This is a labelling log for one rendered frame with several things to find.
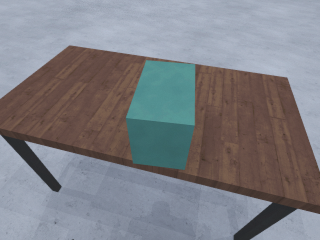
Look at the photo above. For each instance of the carton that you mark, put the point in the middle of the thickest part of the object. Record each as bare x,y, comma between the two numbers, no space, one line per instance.
161,117

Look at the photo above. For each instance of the table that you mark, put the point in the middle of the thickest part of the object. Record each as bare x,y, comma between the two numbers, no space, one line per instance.
248,137

